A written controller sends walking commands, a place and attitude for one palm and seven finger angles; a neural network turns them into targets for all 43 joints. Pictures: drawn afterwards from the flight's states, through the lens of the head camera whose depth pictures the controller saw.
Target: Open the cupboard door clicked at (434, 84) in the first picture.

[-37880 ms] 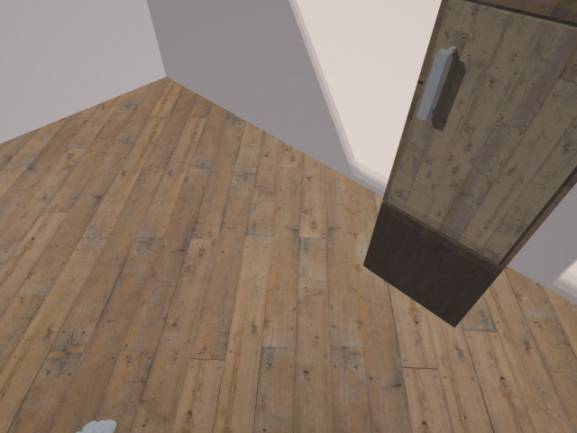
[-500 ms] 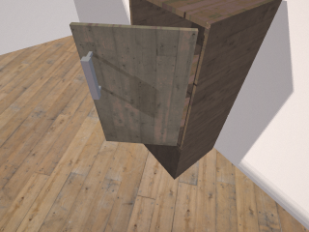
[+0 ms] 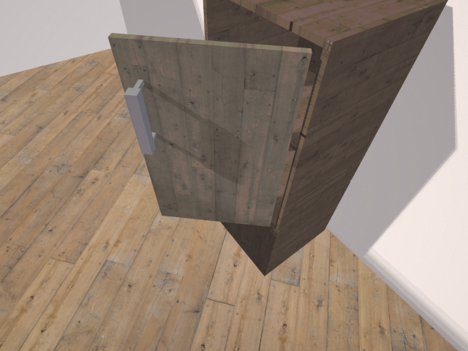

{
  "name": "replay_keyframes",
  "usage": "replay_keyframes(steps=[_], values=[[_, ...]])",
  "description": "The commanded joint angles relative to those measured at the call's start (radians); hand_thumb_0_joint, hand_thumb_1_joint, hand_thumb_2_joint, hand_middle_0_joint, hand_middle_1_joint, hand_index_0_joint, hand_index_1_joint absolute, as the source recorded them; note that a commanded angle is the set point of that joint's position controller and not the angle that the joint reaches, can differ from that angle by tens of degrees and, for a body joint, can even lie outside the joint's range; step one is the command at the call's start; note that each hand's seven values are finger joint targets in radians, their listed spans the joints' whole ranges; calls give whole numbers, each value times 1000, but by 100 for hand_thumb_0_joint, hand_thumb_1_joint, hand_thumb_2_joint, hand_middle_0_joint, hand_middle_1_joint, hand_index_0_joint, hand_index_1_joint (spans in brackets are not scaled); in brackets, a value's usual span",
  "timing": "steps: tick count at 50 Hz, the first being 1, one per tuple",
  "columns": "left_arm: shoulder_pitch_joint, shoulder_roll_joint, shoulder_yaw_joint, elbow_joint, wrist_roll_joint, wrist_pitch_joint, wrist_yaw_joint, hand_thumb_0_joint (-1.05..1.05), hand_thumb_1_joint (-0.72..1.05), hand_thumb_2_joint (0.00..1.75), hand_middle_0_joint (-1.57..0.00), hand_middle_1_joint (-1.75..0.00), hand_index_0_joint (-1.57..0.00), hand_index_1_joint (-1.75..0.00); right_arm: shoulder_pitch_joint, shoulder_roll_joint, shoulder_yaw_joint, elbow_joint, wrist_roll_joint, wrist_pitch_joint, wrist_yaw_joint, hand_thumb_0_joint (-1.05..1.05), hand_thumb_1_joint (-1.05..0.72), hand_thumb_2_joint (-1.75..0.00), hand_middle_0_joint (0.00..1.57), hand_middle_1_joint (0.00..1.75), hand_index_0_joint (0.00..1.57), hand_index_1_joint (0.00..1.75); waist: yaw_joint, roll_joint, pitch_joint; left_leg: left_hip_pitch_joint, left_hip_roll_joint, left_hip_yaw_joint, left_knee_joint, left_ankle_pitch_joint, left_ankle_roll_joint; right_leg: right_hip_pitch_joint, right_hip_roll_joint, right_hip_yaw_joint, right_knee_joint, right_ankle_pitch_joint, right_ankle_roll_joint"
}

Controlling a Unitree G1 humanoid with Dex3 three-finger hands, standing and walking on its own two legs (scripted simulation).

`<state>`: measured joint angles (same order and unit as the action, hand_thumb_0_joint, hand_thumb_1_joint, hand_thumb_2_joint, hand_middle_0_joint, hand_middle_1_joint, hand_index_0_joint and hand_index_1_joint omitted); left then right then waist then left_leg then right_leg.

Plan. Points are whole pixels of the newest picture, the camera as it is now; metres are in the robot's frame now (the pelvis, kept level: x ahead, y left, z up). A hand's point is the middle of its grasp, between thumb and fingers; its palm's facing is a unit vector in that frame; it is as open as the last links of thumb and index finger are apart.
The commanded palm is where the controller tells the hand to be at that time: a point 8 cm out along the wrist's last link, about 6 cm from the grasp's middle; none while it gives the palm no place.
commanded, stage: come to a stop and stand still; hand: left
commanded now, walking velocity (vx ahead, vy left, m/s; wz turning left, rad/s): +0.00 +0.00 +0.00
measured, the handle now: (144, 118) +0.54 +0.23 +0.09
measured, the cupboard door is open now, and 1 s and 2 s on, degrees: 48 48 48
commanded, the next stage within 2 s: look again from close up in 0.08 s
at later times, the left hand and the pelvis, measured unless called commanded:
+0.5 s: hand out of the picture +0.02 +0.22 -0.18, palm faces -0.02 -0.97 -0.24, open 7.4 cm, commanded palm none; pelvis -0.01 +0.04 -0.01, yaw -2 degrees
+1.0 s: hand (91, 319) +0.17 +0.23 -0.01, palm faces +0.17 -0.98 -0.09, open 7.8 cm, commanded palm +0.09 +0.30 -0.04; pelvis -0.06 +0.03 -0.03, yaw +0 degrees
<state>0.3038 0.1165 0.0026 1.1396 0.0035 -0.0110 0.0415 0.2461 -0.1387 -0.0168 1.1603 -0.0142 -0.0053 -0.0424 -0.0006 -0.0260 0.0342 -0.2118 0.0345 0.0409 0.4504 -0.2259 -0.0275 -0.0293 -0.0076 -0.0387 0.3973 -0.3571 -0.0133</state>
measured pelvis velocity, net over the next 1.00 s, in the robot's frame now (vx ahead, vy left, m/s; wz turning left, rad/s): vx -0.06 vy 0.03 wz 0.01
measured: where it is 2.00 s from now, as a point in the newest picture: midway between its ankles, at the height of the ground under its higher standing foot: outside the picture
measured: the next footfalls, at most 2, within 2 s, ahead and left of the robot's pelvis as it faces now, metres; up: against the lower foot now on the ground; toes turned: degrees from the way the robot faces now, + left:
none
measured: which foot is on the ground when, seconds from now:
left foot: down 0.00-1.00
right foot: down 0.00-1.00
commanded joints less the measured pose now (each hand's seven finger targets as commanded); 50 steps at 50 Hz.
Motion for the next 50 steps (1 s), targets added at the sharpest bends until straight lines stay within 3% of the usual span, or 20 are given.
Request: replay_keyframes(steps=[1,8,9,10,11,13,16,20,25,34,37,38,39,40,41,42,43,45,48,50], values=[[88,104,21,-18,5,-8,3,0,90,90,-20,-30,-20,-30,61,-84,-13,-28,3,-7,-6,0,-90,-90,20,30,20,30,-2,-5,33,88,69,-47,-25,301,34,-111,-107,60,-73,431,-13],[85,117,20,-21,4,-7,2,0,90,90,-20,-30,-20,-30,50,-104,-13,-35,2,-8,-6,0,-90,-90,20,30,20,30,-2,9,19,98,67,-46,-24,330,32,-93,-111,58,-67,458,-11],[151,138,13,-24,29,-45,43,0,90,90,-20,-30,-20,-30,-48,-131,-10,-126,10,-27,12,0,-90,-90,20,30,20,30,29,52,54,49,55,13,215,392,23,-214,-141,150,-63,850,37],[101,181,26,-75,28,-51,36,0,90,90,-20,-30,-20,-30,20,-73,-5,-152,6,-22,20,0,-90,-90,20,30,20,30,-29,5,16,-55,34,-13,184,72,43,-108,-174,133,8,900,-5],[83,190,28,-90,27,-58,32,0,90,90,-20,-30,-20,-30,29,-71,-4,-159,-2,-21,24,0,-90,-90,20,30,20,30,-18,-35,-23,-61,17,10,139,5,41,-60,-178,124,54,998,-29],[94,170,24,-112,18,-60,26,0,90,90,-20,-30,-20,-30,68,-108,-11,-177,1,-29,19,0,-90,-90,20,30,20,30,-26,-88,-120,-8,16,5,124,170,60,-15,-131,84,150,1016,-27],[99,162,21,-135,12,-38,26,0,90,90,-20,-30,-20,-30,78,-139,-14,-177,3,-32,10,0,-90,-90,20,30,20,30,-14,84,-111,69,65,-22,151,496,83,-106,-89,58,172,689,-16],[71,154,10,-151,14,-7,18,0,90,90,-20,-30,-20,-30,26,-145,-9,-201,3,-17,12,0,-90,-90,20,30,20,30,-1,39,33,-20,77,-70,68,268,81,-198,-58,66,77,241,-18],[43,176,10,-164,13,8,9,0,90,90,-20,-30,-20,-30,1,-172,-12,-201,0,-16,19,0,-90,-90,20,30,20,30,6,53,42,-47,83,-109,-26,60,91,-217,-43,55,64,33,-7],[33,216,12,-158,17,3,-6,0,90,90,-20,-30,-20,-30,-15,-211,-19,-193,-1,-20,27,0,-90,-90,20,30,20,30,13,48,12,-49,85,-134,-127,-120,90,-212,-59,61,32,12,-10],[32,224,12,-148,18,-2,-8,0,90,90,-20,-30,-20,-30,-14,-212,-18,-181,2,-25,26,0,-90,-90,20,30,20,30,11,37,-6,-23,81,-117,-110,-48,89,-204,-68,71,17,52,-10],[70,176,2,-131,29,-9,26,0,90,90,-20,-30,-20,-30,-39,-213,-17,-227,10,-17,29,0,-90,-90,20,30,20,30,11,13,49,-49,88,-60,62,99,47,-247,-92,92,-12,139,-3],[-645,493,252,-1671,-147,-226,35,0,88,89,-20,-32,-20,-32,36,-314,-56,-538,61,-172,-13,0,-90,-90,20,30,20,30,-115,151,-471,271,-8,-77,11,300,46,-234,-9,-56,106,351,-20],[-120,422,226,-1449,-84,-189,61,0,85,88,-20,-33,-20,-33,-37,-238,-13,-490,54,-267,-52,0,-90,-90,20,30,20,30,19,309,-499,409,60,-115,10,427,37,-308,5,-49,234,197,-20],[135,187,73,-1300,-116,-69,78,0,83,87,-21,-34,-21,-34,-63,-183,-14,-461,68,-302,-47,0,-90,-90,20,30,20,30,-21,280,-373,252,33,-126,-28,303,2,-378,9,-70,271,63,-4],[122,69,43,-1213,-157,-60,65,0,81,86,-21,-36,-21,-36,-21,-184,-34,-441,75,-305,-46,0,-90,-90,20,30,20,30,-45,140,-176,122,33,-106,-18,172,25,-418,5,-63,230,31,7],[16,134,94,-1240,-172,-113,48,0,78,85,-21,-37,-21,-37,-41,-223,-48,-485,64,-309,-46,0,-90,-90,20,30,20,30,-67,81,-59,-12,11,-111,28,-5,31,-452,9,-75,172,19,8],[96,179,207,-1059,-183,-238,-19,0,74,83,-21,-40,-21,-40,-52,-234,-60,-515,38,-300,-48,0,-90,-90,20,30,20,30,-56,-86,-26,-177,-21,-88,147,-71,35,-550,21,-91,178,-1,6],[273,152,265,-916,-219,-445,-218,0,67,80,-22,-45,-22,-45,-100,-227,-89,-587,18,-286,-9,0,-90,-90,20,30,20,30,44,-146,-156,-315,-24,-50,314,31,15,-640,36,-91,368,26,-5],[230,209,309,-922,-262,-565,-367,0,62,78,-22,-48,-22,-48,-135,-232,-97,-641,27,-292,12,0,-90,-90,20,30,20,30,56,-51,-202,-399,-32,-38,401,-18,18,-688,24,-45,432,-7,-12]])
